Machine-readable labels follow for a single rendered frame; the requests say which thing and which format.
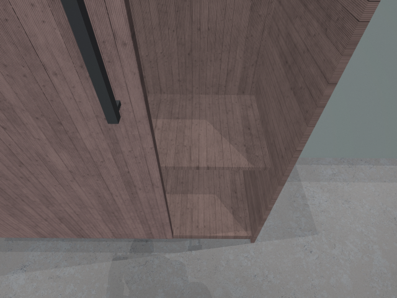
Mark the wardrobe door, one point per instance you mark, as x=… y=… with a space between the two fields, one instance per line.
x=64 y=171

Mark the handle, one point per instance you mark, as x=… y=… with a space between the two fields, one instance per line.
x=80 y=23

